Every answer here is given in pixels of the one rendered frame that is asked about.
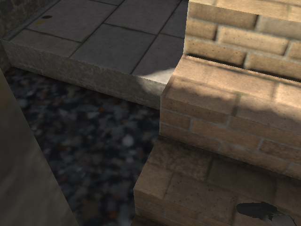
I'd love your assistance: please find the robot right hand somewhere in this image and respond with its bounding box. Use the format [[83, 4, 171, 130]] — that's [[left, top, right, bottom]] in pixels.
[[236, 202, 297, 226]]

